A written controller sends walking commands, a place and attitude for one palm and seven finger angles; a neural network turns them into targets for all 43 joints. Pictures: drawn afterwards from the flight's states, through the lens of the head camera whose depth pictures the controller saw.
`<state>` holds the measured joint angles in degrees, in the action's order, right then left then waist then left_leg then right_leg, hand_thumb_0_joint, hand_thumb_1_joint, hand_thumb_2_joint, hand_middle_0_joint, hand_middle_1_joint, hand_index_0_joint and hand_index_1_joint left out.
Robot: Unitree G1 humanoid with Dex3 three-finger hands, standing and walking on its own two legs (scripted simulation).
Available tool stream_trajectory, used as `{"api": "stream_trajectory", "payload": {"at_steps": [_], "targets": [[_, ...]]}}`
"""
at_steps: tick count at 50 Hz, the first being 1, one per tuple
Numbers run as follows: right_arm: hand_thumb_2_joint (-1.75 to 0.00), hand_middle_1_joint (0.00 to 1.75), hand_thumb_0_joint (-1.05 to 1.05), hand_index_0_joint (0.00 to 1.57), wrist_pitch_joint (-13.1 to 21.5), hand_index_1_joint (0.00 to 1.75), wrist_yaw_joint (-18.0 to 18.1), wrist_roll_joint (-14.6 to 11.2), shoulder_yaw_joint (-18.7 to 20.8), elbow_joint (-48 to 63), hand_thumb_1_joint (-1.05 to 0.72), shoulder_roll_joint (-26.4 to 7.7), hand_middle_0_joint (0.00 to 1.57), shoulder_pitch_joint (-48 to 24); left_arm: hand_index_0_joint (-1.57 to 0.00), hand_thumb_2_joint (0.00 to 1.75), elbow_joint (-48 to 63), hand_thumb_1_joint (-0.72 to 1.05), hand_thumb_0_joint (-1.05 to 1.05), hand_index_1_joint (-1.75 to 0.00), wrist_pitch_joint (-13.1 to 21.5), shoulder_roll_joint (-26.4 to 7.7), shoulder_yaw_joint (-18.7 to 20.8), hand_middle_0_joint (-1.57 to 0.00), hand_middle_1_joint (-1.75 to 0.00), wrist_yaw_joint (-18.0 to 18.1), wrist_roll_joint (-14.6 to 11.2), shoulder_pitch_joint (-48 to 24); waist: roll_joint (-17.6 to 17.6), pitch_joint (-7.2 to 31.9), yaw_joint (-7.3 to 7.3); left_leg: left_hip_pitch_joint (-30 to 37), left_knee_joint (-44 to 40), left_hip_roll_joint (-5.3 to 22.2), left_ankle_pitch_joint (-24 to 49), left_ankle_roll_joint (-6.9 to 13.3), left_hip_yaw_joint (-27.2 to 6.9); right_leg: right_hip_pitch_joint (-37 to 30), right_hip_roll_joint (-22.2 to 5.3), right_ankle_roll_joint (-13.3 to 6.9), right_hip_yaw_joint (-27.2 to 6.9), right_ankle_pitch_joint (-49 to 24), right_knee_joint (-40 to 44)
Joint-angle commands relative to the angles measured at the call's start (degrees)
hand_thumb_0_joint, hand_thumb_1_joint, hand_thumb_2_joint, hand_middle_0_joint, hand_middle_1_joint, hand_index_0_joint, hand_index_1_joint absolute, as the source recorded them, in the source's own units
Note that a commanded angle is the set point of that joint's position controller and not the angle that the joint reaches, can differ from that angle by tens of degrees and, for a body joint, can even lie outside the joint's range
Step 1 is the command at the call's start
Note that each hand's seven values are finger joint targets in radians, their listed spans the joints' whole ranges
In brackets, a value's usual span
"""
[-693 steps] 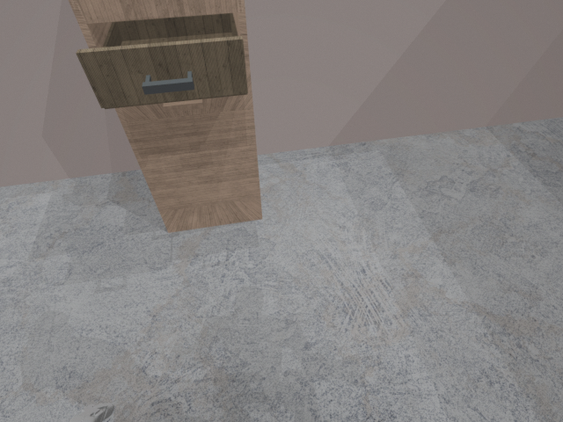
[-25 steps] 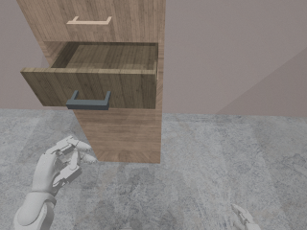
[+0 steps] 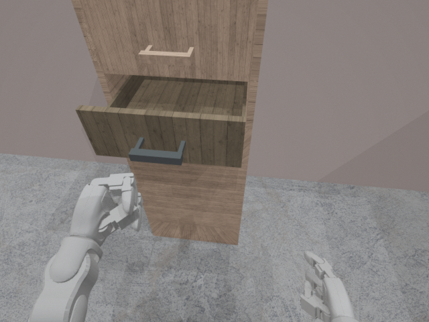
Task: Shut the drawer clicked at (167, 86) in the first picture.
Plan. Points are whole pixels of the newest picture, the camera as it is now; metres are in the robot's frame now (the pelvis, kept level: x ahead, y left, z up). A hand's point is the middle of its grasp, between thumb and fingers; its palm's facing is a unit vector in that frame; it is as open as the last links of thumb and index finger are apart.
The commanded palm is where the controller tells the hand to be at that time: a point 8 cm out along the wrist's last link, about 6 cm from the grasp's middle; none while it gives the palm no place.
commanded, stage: raise the hand and make a fist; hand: left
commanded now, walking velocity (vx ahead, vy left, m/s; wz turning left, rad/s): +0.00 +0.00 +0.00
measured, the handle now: (158, 150) +0.46 +0.18 +0.07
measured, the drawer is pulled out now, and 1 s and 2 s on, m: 0.17 0.17 0.17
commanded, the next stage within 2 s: bring the fist close to the handle in 0.58 s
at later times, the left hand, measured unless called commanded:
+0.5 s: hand (137, 197) +0.26 +0.15 +0.16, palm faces +0.01 -1.00 -0.04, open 3.3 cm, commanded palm +0.23 +0.20 +0.17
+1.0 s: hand (148, 188) +0.30 +0.15 +0.13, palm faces -0.01 -1.00 -0.02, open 3.3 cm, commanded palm +0.28 +0.20 +0.13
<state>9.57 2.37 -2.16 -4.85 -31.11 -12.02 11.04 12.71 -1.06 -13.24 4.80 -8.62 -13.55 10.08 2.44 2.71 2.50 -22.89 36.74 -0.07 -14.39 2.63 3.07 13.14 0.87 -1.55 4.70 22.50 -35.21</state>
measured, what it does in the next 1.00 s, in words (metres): stands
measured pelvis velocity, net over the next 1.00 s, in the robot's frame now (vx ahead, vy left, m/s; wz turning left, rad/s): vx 0.00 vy -0.02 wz -0.01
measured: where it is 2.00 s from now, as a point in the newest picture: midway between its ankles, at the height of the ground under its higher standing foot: outside the picture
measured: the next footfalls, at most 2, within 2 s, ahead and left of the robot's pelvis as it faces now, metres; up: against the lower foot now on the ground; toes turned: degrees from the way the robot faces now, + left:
none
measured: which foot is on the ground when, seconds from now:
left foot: down 0.00-1.00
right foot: down 0.00-1.00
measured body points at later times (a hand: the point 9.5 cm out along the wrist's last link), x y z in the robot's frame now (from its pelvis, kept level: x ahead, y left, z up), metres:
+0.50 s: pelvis -0.02 -0.02 +0.01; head -0.05 -0.03 +0.46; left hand +0.25 +0.20 +0.16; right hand +0.17 -0.24 -0.06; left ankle +0.05 +0.09 -0.72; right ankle -0.04 -0.10 -0.72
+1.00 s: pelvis +0.00 -0.02 +0.01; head -0.01 -0.04 +0.46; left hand +0.29 +0.20 +0.13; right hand +0.18 -0.25 -0.07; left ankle +0.05 +0.09 -0.72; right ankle -0.04 -0.10 -0.72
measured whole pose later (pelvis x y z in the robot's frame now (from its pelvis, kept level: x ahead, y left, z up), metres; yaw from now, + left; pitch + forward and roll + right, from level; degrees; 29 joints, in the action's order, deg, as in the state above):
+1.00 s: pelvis +0.00 -0.02 +0.01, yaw -1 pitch -1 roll +0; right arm 9.3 3.5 -2.9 -3.0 -35.6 -14.4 12.0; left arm -4.6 -1.2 -14.0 9.1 -10.5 -13.9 -2.8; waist 1.9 0.9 1.6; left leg -17.9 30.3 0.8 -11.2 0.9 3.0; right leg 9.2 2.1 -3.2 4.4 20.0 -30.2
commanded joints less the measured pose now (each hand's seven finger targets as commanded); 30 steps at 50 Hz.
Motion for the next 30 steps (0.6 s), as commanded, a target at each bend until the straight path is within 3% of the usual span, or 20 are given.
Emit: {"api": "stream_trajectory", "payload": {"at_steps": [1,2,6,7,9,10,12,14,16,17,19,22,25,30], "targets": [[-0.9,0.3,0.0,0.2,2.2,0.3,1.2,-0.6,3.1,8.0,-0.9,-7.8,0.2,-6.3,-1.4,0.9,13.3,0.9,0.0,-1.6,-0.2,-6.6,4.7,-1.4,-1.6,0.3,-1.1,-14.7,0.0,8.4,-0.7,16.3,-7.4,1.6,7.6,-0.8,-5.8,6.4,0.6,0.3,-0.9,-13.6,7.4],[-0.9,0.3,0.0,0.2,2.0,0.3,1.3,-0.7,3.0,7.6,-0.9,-8.1,0.2,-6.5,-1.4,0.9,12.0,0.9,0.0,-1.6,-1.0,-8.2,5.9,-1.4,-1.6,0.5,-1.0,-14.8,-2.2,7.2,-0.74,15.6,-7.6,1.6,6.9,-0.6,-5.8,6.2,0.6,0.4,-1.2,-12.9,8.4],[-0.9,0.3,0.0,0.2,1.8,0.3,1.6,-1.1,2.5,7.3,-0.9,-7.5,0.2,-8.6,-1.4,0.9,12.4,0.9,0.0,-1.6,-3.2,-6.6,4.5,-1.4,-1.6,0.3,-1.4,-21.6,1.2,6.5,-0.61,17.5,-9.6,1.1,4.6,-0.9,-5.8,5.6,0.3,0.2,-1.4,-10.6,10.2],[-0.9,0.3,0.0,0.2,1.9,0.3,1.7,-1.2,2.5,7.0,-0.9,-7.8,0.2,-8.8,-1.4,0.9,12.0,0.9,0.0,-1.6,-3.5,-7.7,5.2,-1.4,-1.6,0.5,-1.3,-22.6,-0.2,6.6,-0.6,17.6,-9.8,1.2,4.2,-0.7,-5.9,5.1,0.3,0.2,-1.8,-10.2,10.8],[-0.9,0.3,0.0,0.2,2.1,0.3,1.8,-1.3,2.3,7.0,-0.9,-7.5,0.2,-9.4,-1.4,0.9,13.3,0.9,0.0,-1.6,-4.3,-6.6,3.8,-1.4,-1.6,0.6,-1.2,-25.3,1.0,7.2,-0.54,18.8,-10.7,1.0,3.7,-0.8,-6.0,4.4,0.1,0.1,-1.7,-9.8,11.3],[-0.9,0.3,0.0,0.2,2.2,0.3,1.9,-1.2,2.4,6.7,-0.9,-7.5,0.2,-9.4,-1.4,0.9,10.7,0.9,0.0,-1.6,-5.1,-6.0,3.9,-1.4,-1.6,0.6,-1.3,-23.5,0.2,6.0,-0.3,18.7,-11.0,1.0,3.4,-0.9,-6.0,4.6,0.2,0.1,-1.7,-9.6,11.7],[-0.9,0.3,0.0,0.2,1.7,0.3,1.9,-1.4,2.6,5.9,-0.9,-8.2,0.2,-9.0,-1.4,0.9,5.1,0.9,0.0,-1.6,-6.5,-7.2,5.9,-1.4,-1.6,0.4,-1.7,-19.9,-5.2,4.3,0.05,16.8,-11.1,0.8,3.1,-0.5,-5.5,4.0,0.2,0.5,-2.3,-9.2,13.2],[-0.9,0.3,0.0,0.2,1.1,0.3,1.7,-1.5,2.6,6.5,-0.9,-8.0,0.2,-9.9,-1.4,0.9,7.0,0.9,0.0,-1.6,-6.9,-6.8,5.4,-1.4,-1.6,0.1,-1.6,-21.2,-2.3,4.4,0.19,17.3,-11.4,0.4,3.1,-0.6,-4.7,3.5,-0.3,0.5,-2.9,-9.1,13.7],[-0.9,0.3,0.0,0.2,1.1,0.3,1.7,-1.4,2.7,6.8,-0.9,-7.8,0.2,-10.2,-1.4,0.9,8.8,0.9,0.0,-1.6,-6.7,-8.1,6.8,-1.4,-1.6,0.6,-1.3,-22.2,-0.8,5.3,0.26,18.3,-11.4,0.4,3.7,-0.7,-4.3,3.0,-0.3,0.5,-3.0,-9.5,13.8],[-0.9,0.3,0.0,0.2,1.1,0.3,1.6,-1.2,2.8,6.8,-0.9,-8.0,0.2,-10.1,-1.4,0.9,9.3,0.9,0.0,-1.6,-6.1,-9.1,7.4,-1.4,-1.6,1.0,-1.1,-21.4,-1.8,5.4,0.47,17.9,-11.3,0.4,3.8,-0.5,-4.3,2.9,-0.3,0.7,-3.3,-9.3,14.2],[-0.9,0.3,0.0,0.2,1.3,0.3,1.6,-1.2,2.7,6.9,-0.9,-7.6,0.2,-10.3,-1.4,0.9,10.6,0.9,0.0,-1.6,-4.9,-7.8,6.2,-1.4,-1.6,1.3,-1.1,-24.7,-0.3,4.9,-0.24,18.5,-11.7,0.4,2.9,-0.6,-4.1,3.4,-0.3,0.6,-3.3,-8.2,14.5],[-0.9,0.3,0.0,0.2,1.7,0.3,1.9,-1.0,2.9,6.0,-0.9,-8.0,0.2,-9.7,-1.4,0.9,8.3,0.9,0.0,-1.6,-3.3,-10.2,8.3,-1.4,-1.6,1.6,-1.2,-25.4,-2.0,4.0,-0.34,17.9,-11.4,0.4,2.2,-0.4,-3.8,3.6,-0.3,1.0,-4.2,-6.7,15.7],[-0.9,0.3,0.0,0.2,2.4,0.3,1.9,-1.2,3.0,5.8,-0.9,-7.8,0.2,-9.7,-1.4,0.9,7.4,0.9,0.0,-1.6,-2.2,-9.9,8.3,-1.4,-1.6,1.0,-1.3,-25.9,0.4,4.8,-0.37,18.9,-11.3,0.2,3.2,-0.4,-3.5,2.9,-0.6,0.8,-4.6,-8.2,15.7],[-0.9,0.3,0.0,0.2,2.8,0.3,2.1,-1.5,3.1,5.4,-0.9,-8.2,0.2,-9.3,-1.4,0.9,4.0,0.9,0.0,-1.6,-2.8,-10.5,9.1,-1.4,-1.6,-1.0,-2.2,-25.0,-2.4,4.1,-0.39,17.5,-10.5,-0.1,4.1,-0.2,-3.2,2.4,-1.1,1.7,-5.7,-10.6,16.3]]}}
